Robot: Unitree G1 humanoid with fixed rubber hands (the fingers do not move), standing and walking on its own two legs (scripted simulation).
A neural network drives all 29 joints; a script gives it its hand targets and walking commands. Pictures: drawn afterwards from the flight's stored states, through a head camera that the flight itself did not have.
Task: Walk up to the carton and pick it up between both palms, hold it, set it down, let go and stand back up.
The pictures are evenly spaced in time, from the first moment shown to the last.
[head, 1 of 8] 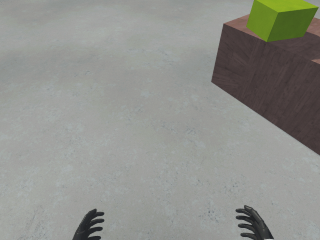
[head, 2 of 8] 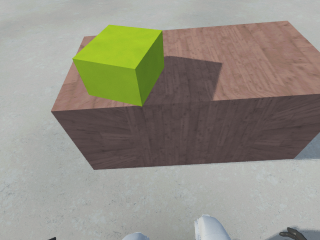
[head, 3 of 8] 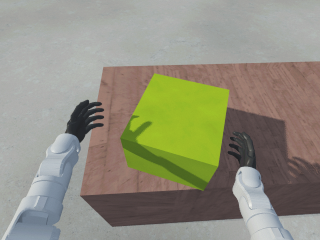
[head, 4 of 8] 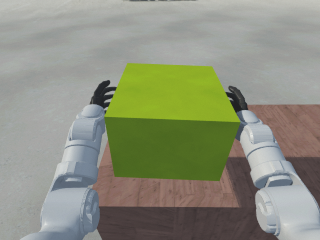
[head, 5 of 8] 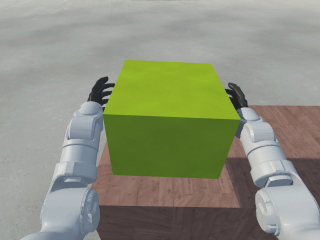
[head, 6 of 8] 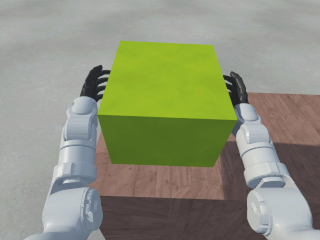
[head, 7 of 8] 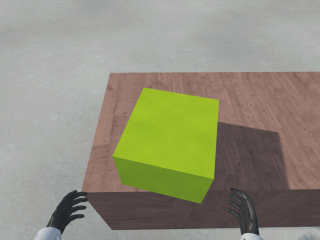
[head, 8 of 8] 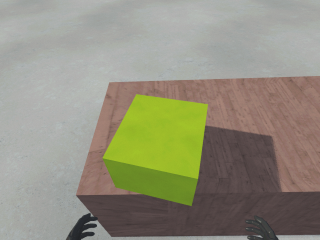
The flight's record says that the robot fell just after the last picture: no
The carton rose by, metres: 0.27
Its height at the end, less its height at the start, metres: +0.00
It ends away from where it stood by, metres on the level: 0.05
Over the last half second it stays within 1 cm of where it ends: yes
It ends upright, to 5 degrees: yes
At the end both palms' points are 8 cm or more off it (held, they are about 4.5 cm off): yes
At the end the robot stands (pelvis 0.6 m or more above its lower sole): yes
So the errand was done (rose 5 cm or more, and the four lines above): yes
